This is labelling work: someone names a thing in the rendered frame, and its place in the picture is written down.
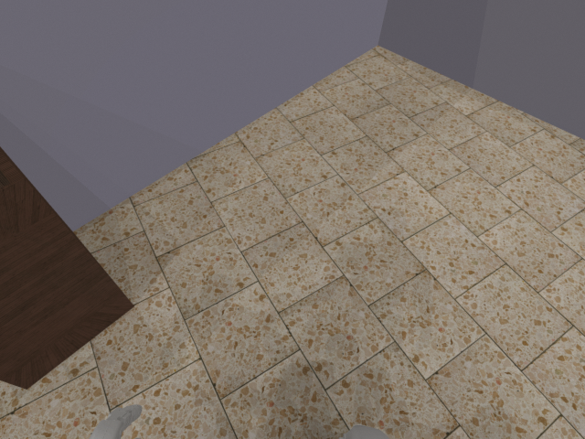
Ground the left robot hand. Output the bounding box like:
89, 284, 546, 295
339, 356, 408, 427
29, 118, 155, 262
89, 404, 142, 439

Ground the cabinet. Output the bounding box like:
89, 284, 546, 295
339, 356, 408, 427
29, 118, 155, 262
0, 147, 134, 390

